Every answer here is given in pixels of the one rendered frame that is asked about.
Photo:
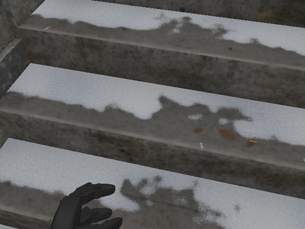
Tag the left robot hand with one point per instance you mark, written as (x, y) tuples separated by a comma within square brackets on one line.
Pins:
[(70, 215)]

